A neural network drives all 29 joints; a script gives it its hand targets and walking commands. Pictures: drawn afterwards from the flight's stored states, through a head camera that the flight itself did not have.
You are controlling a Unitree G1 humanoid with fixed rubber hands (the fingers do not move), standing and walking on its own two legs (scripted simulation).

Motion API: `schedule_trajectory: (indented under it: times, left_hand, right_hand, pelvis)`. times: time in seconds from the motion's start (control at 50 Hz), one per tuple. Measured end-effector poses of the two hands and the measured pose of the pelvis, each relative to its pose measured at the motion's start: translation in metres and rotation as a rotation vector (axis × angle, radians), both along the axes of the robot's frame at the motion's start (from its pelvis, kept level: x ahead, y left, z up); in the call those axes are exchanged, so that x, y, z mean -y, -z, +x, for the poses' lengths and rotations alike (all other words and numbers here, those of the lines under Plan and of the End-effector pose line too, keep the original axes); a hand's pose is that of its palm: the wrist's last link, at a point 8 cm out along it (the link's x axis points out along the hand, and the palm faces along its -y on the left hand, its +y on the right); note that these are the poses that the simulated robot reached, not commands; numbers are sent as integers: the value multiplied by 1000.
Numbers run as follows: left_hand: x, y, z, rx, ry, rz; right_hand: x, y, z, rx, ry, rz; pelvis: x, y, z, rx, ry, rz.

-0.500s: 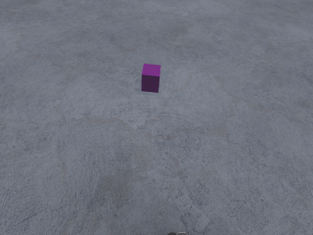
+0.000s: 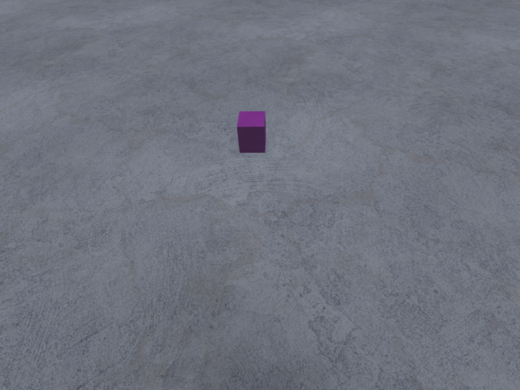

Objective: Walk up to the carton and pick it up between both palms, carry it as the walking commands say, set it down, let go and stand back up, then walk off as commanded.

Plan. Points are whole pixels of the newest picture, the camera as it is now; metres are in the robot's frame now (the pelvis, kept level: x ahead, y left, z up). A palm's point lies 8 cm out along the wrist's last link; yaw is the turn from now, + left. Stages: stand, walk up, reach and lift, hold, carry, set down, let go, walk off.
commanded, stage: stand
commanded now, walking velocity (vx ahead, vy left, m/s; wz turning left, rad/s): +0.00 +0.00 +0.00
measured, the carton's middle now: (252, 132) +1.74 +0.09 -0.68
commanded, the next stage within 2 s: walk off in 0.34 s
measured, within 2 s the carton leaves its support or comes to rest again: neither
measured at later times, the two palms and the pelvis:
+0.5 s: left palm out of the picture -0.06 +0.25 -0.14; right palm out of the picture -0.05 -0.21 -0.14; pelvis -0.06 +0.01 +0.00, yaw +0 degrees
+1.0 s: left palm out of the picture -0.08 +0.25 -0.14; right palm out of the picture -0.08 -0.22 -0.14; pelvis -0.09 +0.01 +0.00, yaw +0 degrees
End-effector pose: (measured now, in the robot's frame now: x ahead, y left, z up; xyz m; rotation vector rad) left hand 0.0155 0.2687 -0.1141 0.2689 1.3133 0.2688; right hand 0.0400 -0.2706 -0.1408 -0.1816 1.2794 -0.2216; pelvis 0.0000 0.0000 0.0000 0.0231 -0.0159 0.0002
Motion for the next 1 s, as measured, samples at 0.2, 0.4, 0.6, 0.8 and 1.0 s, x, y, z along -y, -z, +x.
schedule_trajectory:
  times: [0.2, 0.4, 0.6, 0.8, 1.0]
  left_hand:
    - [36, 4, 8, 113, 50, -65]
    - [30, 26, -54, 8, -6, -150]
    - [18, 29, -96, -75, -34, -145]
    - [12, 29, -96, -39, -15, -102]
    - [21, 27, -92, -7, -7, -127]
  right_hand:
    - [-7, 4, -87, -154, 36, 27]
    - [-43, -6, -75, -61, -20, 21]
    - [-64, -1, -100, -89, -18, 48]
    - [-48, 6, -112, -82, -11, 21]
    - [-52, 3, -123, -72, -19, 46]
  pelvis:
    - [7, -2, -28, -1, -12, -4]
    - [-7, -3, -48, 6, -8, -26]
    - [-19, -2, -64, 9, -4, -23]
    - [-16, 5, -86, -6, -8, -16]
    - [-14, 2, -90, -14, -8, -20]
